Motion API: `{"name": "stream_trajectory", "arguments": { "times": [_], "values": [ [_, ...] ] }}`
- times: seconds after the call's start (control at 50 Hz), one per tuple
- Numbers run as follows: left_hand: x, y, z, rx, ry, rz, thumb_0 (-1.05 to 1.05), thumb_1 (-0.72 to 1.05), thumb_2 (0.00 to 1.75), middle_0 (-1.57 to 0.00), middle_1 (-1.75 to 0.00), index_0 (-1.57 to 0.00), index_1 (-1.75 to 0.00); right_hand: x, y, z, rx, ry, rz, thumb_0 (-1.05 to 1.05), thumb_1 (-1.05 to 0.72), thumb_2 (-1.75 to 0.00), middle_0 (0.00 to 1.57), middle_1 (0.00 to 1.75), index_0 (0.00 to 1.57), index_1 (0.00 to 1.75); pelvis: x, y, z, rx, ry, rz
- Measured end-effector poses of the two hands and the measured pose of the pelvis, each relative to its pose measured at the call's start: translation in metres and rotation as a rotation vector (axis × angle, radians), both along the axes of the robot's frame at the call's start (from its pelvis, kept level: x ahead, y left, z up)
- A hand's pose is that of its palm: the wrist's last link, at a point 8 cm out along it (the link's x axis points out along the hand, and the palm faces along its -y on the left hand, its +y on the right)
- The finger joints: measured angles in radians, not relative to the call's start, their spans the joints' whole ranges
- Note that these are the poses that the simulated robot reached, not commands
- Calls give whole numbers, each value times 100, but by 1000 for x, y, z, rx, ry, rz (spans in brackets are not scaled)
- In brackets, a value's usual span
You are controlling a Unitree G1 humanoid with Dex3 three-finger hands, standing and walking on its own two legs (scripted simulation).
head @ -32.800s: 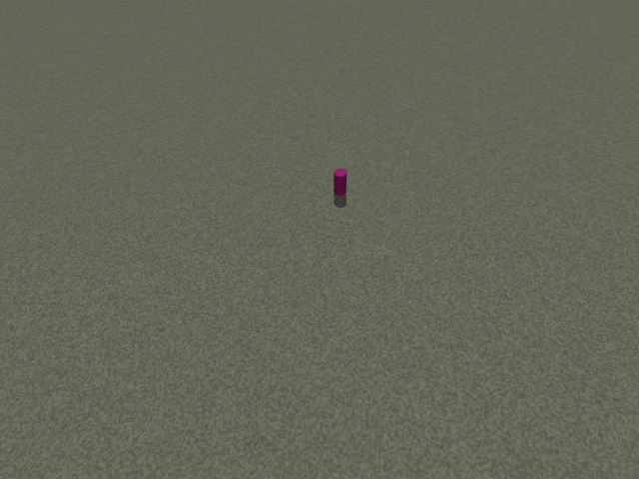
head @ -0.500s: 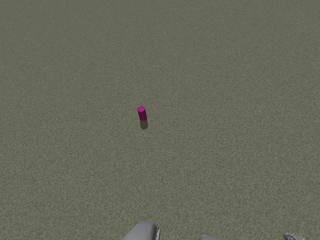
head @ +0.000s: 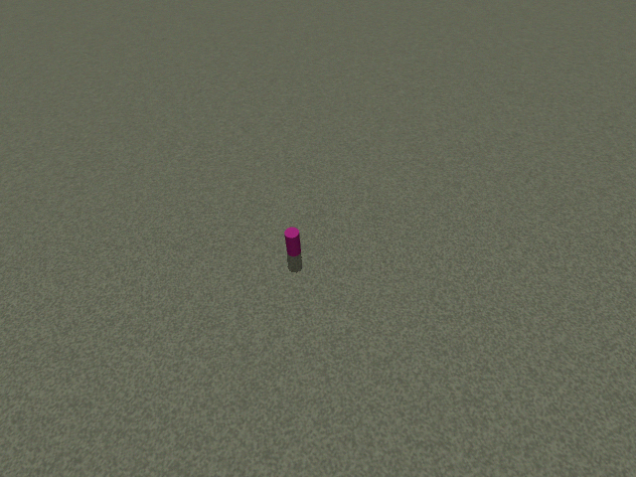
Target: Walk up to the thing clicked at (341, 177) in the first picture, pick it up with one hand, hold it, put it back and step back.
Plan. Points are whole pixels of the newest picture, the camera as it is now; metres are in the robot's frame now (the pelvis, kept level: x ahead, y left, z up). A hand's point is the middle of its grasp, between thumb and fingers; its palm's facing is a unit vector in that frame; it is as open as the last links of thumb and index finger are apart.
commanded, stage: step back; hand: left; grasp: from the side
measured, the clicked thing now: (292, 242) +1.07 +0.19 -0.70
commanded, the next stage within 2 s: stand in 0.50 s
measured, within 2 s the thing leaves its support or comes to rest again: neither
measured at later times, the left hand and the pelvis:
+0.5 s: hand (144, 467) +0.16 +0.28 -0.14, palm faces -0.03 -0.93 -0.37, open 7.4 cm; pelvis +0.04 +0.02 +0.01, yaw -1 degrees
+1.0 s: hand out of the picture +0.11 +0.26 -0.14, palm faces -0.04 -0.94 -0.33, open 7.4 cm; pelvis +0.03 +0.01 +0.02, yaw -1 degrees
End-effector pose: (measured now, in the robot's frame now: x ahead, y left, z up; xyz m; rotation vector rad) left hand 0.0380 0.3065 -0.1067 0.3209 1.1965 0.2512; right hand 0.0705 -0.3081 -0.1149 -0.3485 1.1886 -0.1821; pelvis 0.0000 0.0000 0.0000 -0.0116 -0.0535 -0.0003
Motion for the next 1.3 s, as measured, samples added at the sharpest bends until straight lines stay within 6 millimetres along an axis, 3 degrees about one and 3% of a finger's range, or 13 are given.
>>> {"name": "stream_trajectory", "arguments": {
  "times": [0.1,0.22,0.46,0.58,0.74,1.08,1.3],
  "values": [
    [13,11,-5,-14,2,-1,0,90,90,-21,-30,-21,-30,12,7,2,-20,0,12,0,-91,-90,21,30,21,30,9,13,-2,9,9,15],
    [44,21,-9,-14,15,-25,0,90,90,-21,-30,-21,-30,21,22,5,-11,-8,-11,0,-91,-90,21,30,21,30,24,18,0,21,17,-10],
    [106,15,7,0,-60,-74,0,90,90,-20,-30,-20,-30,58,33,3,33,-34,-37,0,-91,-90,21,30,21,30,43,19,7,12,21,-19],
    [121,10,11,-17,-75,-80,0,90,90,-20,-30,-20,-30,67,34,10,35,-49,-43,0,-91,-90,21,30,21,30,45,20,12,14,14,-19],
    [114,0,10,-47,-42,-81,0,90,90,-20,-30,-20,-30,61,31,18,26,-36,-45,0,-91,-90,21,30,21,30,40,19,19,14,8,-17],
    [63,3,8,-36,59,-39,0,90,90,-20,-30,-20,-30,27,26,13,35,41,-50,0,-91,-90,21,30,21,30,30,14,21,13,10,-11],
    [56,3,10,-28,59,-34,0,90,90,-20,-30,-20,-30,20,24,11,40,54,-44,0,-91,-90,21,30,21,30,28,11,21,11,13,-4]
  ]
}}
